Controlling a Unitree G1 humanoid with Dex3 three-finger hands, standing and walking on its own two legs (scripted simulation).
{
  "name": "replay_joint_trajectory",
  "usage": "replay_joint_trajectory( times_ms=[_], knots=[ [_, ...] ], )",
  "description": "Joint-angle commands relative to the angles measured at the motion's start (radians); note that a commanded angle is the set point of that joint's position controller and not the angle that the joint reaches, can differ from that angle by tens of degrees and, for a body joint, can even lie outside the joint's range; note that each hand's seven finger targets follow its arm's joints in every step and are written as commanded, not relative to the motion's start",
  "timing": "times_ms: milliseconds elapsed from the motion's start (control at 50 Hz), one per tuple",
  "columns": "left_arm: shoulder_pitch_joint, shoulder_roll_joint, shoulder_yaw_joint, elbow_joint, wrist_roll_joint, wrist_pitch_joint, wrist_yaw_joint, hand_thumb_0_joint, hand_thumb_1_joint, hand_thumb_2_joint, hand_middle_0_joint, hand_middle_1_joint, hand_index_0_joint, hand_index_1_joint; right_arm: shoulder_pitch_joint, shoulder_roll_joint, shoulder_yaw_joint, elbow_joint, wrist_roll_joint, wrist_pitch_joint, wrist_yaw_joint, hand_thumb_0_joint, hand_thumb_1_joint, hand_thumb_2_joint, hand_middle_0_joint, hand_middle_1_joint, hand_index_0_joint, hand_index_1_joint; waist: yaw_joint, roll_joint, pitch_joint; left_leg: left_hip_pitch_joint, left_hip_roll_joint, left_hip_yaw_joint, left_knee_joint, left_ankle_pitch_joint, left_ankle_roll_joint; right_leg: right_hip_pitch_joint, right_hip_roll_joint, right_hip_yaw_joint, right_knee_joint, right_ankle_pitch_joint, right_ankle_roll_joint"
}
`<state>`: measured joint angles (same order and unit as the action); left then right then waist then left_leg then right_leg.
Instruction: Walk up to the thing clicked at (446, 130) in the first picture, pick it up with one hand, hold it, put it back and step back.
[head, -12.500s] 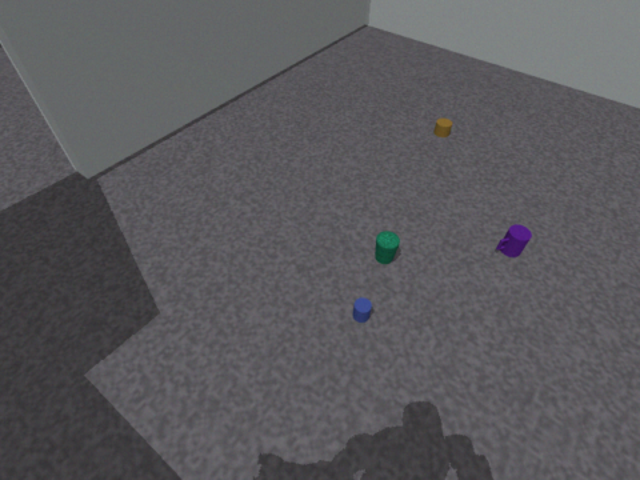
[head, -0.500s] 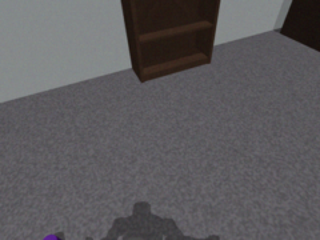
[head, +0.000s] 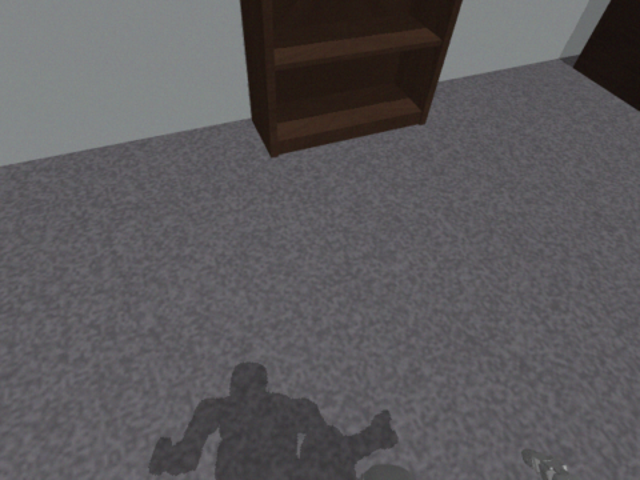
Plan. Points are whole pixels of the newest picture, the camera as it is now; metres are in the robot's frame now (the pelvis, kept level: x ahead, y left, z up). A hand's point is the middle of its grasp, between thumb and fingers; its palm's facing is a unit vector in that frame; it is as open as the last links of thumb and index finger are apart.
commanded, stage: walk up
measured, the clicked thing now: out of the picture +0.35 +1.40 -0.73
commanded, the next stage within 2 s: none
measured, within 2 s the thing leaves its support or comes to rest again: neither
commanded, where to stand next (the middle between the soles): +0.62 -0.01 m, yaw -2 degrees
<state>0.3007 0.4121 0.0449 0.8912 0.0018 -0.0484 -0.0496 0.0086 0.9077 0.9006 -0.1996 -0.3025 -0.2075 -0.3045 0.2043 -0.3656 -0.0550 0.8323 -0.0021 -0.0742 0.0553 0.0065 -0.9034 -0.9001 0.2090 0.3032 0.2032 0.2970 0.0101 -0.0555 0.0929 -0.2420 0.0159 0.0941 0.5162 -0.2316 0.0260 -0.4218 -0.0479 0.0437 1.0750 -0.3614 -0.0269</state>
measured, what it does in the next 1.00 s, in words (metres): walks ahead, turning left: right foot, then left foot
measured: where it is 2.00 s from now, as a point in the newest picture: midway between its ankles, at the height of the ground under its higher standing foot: (337, 338)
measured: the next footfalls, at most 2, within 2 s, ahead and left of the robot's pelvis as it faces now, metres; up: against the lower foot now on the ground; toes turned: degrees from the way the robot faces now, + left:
right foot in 0.20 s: +0.24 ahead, -0.16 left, +0.00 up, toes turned -6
left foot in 0.60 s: +0.42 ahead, +0.10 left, +0.00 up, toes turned +6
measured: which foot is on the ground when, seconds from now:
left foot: down 0.00-0.22, up 0.24-0.58, down 0.60-1.00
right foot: up 0.00-0.18, down 0.20-0.62, up 0.64-1.00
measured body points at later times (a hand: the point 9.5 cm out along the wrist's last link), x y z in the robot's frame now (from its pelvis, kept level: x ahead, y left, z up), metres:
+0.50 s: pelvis +0.22 -0.04 +0.00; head +0.24 -0.05 +0.45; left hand +0.25 +0.29 -0.09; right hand +0.31 -0.35 -0.12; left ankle +0.32 +0.11 -0.70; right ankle +0.21 -0.16 -0.73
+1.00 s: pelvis +0.42 -0.04 +0.01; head +0.44 -0.01 +0.45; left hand +0.53 +0.30 -0.09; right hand +0.49 -0.36 -0.09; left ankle +0.38 +0.10 -0.73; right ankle +0.57 -0.15 -0.70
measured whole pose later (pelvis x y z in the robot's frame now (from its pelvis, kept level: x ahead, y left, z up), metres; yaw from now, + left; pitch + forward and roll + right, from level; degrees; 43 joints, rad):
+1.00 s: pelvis +0.42 -0.04 +0.01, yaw +15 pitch -2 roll +1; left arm 0.08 0.44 0.07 0.74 0.04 0.00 -0.10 0.01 0.91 0.90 -0.20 -0.30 -0.21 -0.30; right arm 0.44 -0.38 -0.04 0.83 -0.02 -0.03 0.04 0.01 -0.90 -0.90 0.21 0.30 0.21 0.30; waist -0.05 -0.09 0.08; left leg -0.16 -0.04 -0.17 0.45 -0.27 -0.01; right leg -0.51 -0.03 0.07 0.74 -0.27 0.00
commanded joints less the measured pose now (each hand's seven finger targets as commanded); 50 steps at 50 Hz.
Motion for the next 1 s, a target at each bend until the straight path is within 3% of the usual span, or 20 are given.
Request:
replay_joint_trajectory(
  times_ms=[0,80,120,160,180,200,220,280,340,500,560,580,600,620,680,700,740,800,840,980],
  knots=[
    [0.022,0.182,0.054,-0.075,0.008,-0.021,-0.015,0.000,0.900,0.900,-0.200,-0.300,-0.200,-0.300,0.047,-0.302,-0.083,-0.073,-0.009,-0.028,-0.021,0.000,-0.900,-0.900,0.200,0.300,0.200,0.300,-0.025,0.203,-0.010,0.030,0.273,-0.181,-0.272,0.063,0.232,-0.081,-0.079,-0.033,-0.240,0.044,0.026],
    [-0.004,0.182,0.073,-0.073,0.017,-0.032,-0.029,0.000,0.900,0.900,-0.200,-0.300,-0.200,-0.300,0.019,-0.316,-0.085,-0.090,-0.008,-0.027,-0.007,0.000,-0.900,-0.900,0.200,0.300,0.200,0.300,-0.009,0.219,-0.042,-0.041,0.237,-0.152,-0.240,-0.126,0.183,0.080,-0.046,-0.087,-0.413,0.197,0.008],
    [0.046,0.191,0.082,-0.045,0.020,-0.038,-0.028,0.000,0.900,0.900,-0.200,-0.300,-0.200,-0.300,-0.016,-0.303,-0.080,-0.100,-0.004,-0.018,-0.004,0.000,-0.900,-0.900,0.200,0.300,0.200,0.300,0.033,0.149,-0.064,-0.122,0.201,-0.101,-0.131,-0.163,0.155,0.227,-0.005,-0.144,-0.470,0.247,0.006],
    [0.178,0.247,0.113,-0.014,0.022,-0.049,-0.009,0.000,0.900,0.900,-0.200,-0.300,-0.200,-0.300,0.023,-0.240,-0.052,-0.102,-0.007,-0.015,-0.006,0.000,-0.900,-0.900,0.200,0.300,0.200,0.300,0.109,-0.022,-0.136,-0.229,0.126,-0.036,0.186,-0.069,0.097,0.474,0.011,-0.107,-0.527,0.106,-0.025],
    [0.266,0.336,0.141,-0.015,0.028,-0.061,0.008,0.000,0.900,0.900,-0.200,-0.300,-0.200,-0.300,0.069,-0.162,-0.026,-0.114,-0.003,-0.017,-0.006,0.000,-0.900,-0.900,0.200,0.300,0.200,0.300,0.139,-0.283,-0.164,-0.373,0.001,0.030,0.530,-0.193,0.041,0.554,-0.207,0.256,-0.707,-0.115,-0.086],
    [0.226,0.390,0.137,-0.050,0.016,-0.064,0.011,0.000,0.900,0.900,-0.200,-0.300,-0.200,-0.300,0.071,-0.219,-0.036,-0.111,-0.002,-0.008,-0.014,0.000,-0.900,-0.900,0.200,0.300,0.200,0.300,0.115,-0.224,-0.140,-0.494,-0.041,-0.046,0.668,-0.313,0.015,0.532,-0.396,0.632,-0.859,-0.217,-0.219],
    [0.155,0.372,0.125,-0.076,0.003,-0.060,0.014,0.000,0.900,0.900,-0.200,-0.300,-0.200,-0.300,0.039,-0.278,-0.053,-0.086,-0.006,0.001,-0.025,0.000,-0.900,-0.900,0.200,0.300,0.200,0.300,0.091,-0.082,-0.079,-0.468,0.030,-0.149,0.725,-0.279,0.007,0.398,-0.417,0.643,-0.858,-0.247,-0.260],
    [0.048,0.292,0.103,-0.094,-0.002,-0.058,0.022,0.000,0.900,0.900,-0.200,-0.300,-0.200,-0.300,0.094,-0.265,-0.050,-0.033,0.010,0.005,-0.014,0.000,-0.900,-0.900,0.200,0.300,0.200,0.300,0.026,-0.077,-0.030,-0.399,0.086,-0.176,0.620,-0.138,0.012,0.278,-0.273,0.301,-0.837,-0.072,-0.197],
    [0.032,0.270,0.092,-0.107,0.003,-0.065,0.021,0.000,0.900,0.900,-0.200,-0.300,-0.200,-0.300,0.128,-0.249,-0.055,-0.008,-0.005,0.016,0.006,0.000,-0.900,-0.900,0.200,0.300,0.200,0.300,0.007,-0.099,-0.026,-0.304,0.081,-0.124,0.459,-0.080,-0.017,0.200,-0.209,0.120,-0.830,0.075,-0.185],
    [0.042,0.297,0.091,-0.129,0.005,-0.061,0.016,0.000,0.900,0.900,-0.200,-0.300,-0.200,-0.300,0.004,-0.224,-0.061,-0.058,-0.018,0.004,0.025,0.000,-0.900,-0.900,0.200,0.300,0.200,0.300,0.029,-0.058,-0.043,-0.138,0.061,-0.029,0.117,0.035,-0.013,0.188,-0.215,0.029,-0.757,0.094,-0.170],
    [0.030,0.253,0.068,-0.132,0.009,-0.051,0.018,0.000,0.900,0.900,-0.200,-0.300,-0.200,-0.300,0.165,-0.257,-0.084,-0.008,-0.020,-0.010,0.010,0.000,-0.900,-0.900,0.200,0.300,0.200,0.300,-0.077,0.063,-0.107,0.171,0.009,-0.009,0.029,0.009,0.022,0.067,-0.151,-0.057,-0.465,0.264,-0.118],
    [0.073,0.187,0.043,-0.138,0.006,-0.049,0.019,0.000,0.900,0.900,-0.200,-0.300,-0.200,-0.300,0.281,-0.331,-0.109,0.015,-0.033,-0.017,-0.004,0.000,-0.900,-0.900,0.200,0.300,0.200,0.300,-0.122,0.281,-0.178,0.309,0.131,-0.221,-0.083,-0.191,0.075,-0.037,-0.067,-0.121,-0.143,0.237,-0.069],
    [0.094,0.140,0.034,-0.145,-0.007,-0.044,0.019,0.000,0.900,0.900,-0.200,-0.300,-0.200,-0.300,0.288,-0.403,-0.121,-0.020,-0.032,-0.024,-0.015,0.000,-0.900,-0.900,0.200,0.300,0.200,0.300,-0.105,0.388,-0.160,0.384,0.376,-0.711,-0.247,-0.305,0.159,-0.281,0.097,-0.092,0.044,-0.133,-0.018],
    [0.072,0.247,0.052,-0.121,0.001,-0.035,0.037,0.000,0.900,0.900,-0.200,-0.300,-0.200,-0.300,0.251,-0.421,-0.125,-0.030,0.007,-0.020,-0.015,0.000,-0.900,-0.900,0.200,0.300,0.200,0.300,-0.100,0.246,-0.149,0.293,0.434,-0.759,-0.267,-0.287,0.230,-0.268,0.036,0.022,0.124,-0.168,-0.031],
    [0.086,0.240,0.051,-0.071,-0.012,-0.034,0.032,0.000,0.900,0.900,-0.200,-0.300,-0.200,-0.300,0.132,-0.303,-0.081,-0.057,0.006,-0.021,-0.027,0.000,-0.900,-0.900,0.200,0.300,0.200,0.300,-0.032,0.154,-0.027,0.129,0.299,-0.387,-0.232,0.005,0.178,-0.211,-0.035,0.067,0.070,-0.014,-0.026],
    [-0.104,0.236,0.058,-0.168,0.017,-0.035,0.006,0.000,0.900,0.900,-0.200,-0.300,-0.200,-0.300,0.158,-0.307,-0.067,-0.059,0.008,0.013,-0.020,0.000,-0.900,-0.900,0.200,0.300,0.200,0.300,-0.026,0.140,-0.007,0.097,0.207,-0.561,-0.238,0.148,0.203,-0.215,0.010,0.012,-0.010,-0.109,0.010],
    [-0.094,0.215,0.058,-0.180,0.026,-0.014,-0.003,0.000,0.900,0.900,-0.200,-0.300,-0.200,-0.300,0.166,-0.311,-0.070,-0.080,0.005,0.019,-0.028,0.000,-0.900,-0.900,0.200,0.300,0.200,0.300,-0.022,0.172,-0.080,0.205,0.200,-0.476,-0.218,0.182,0.217,-0.217,0.015,0.006,-0.073,-0.100,0.024],
    [-0.146,0.220,0.065,-0.193,0.030,0.018,-0.018,0.000,0.900,0.900,-0.200,-0.300,-0.200,-0.300,0.170,-0.331,-0.073,-0.096,0.001,0.016,-0.039,0.000,-0.900,-0.900,0.200,0.300,0.200,0.300,-0.013,0.172,-0.076,0.121,0.181,-0.502,-0.292,-0.136,0.216,-0.188,0.009,0.002,-0.136,0.012,0.039],
    [-0.173,0.219,0.074,-0.201,0.035,0.029,-0.028,0.000,0.900,0.900,-0.200,-0.300,-0.200,-0.300,0.146,-0.338,-0.074,-0.107,-0.005,0.016,-0.039,0.000,-0.900,-0.900,0.200,0.300,0.200,0.300,0.000,0.186,-0.035,0.027,0.160,-0.506,-0.320,-0.210,0.200,-0.140,0.012,0.002,-0.190,0.058,0.040],
    [-0.230,0.201,0.103,-0.237,0.021,0.016,-0.038,0.000,0.900,0.900,-0.200,-0.300,-0.200,-0.300,0.146,-0.337,-0.081,-0.117,-0.021,0.008,-0.056,0.000,-0.900,-0.900,0.200,0.300,0.200,0.300,0.033,0.207,-0.040,-0.118,0.140,-0.515,-0.196,-0.058,0.141,0.156,0.005,0.051,-0.454,0.101,0.001]
  ],
)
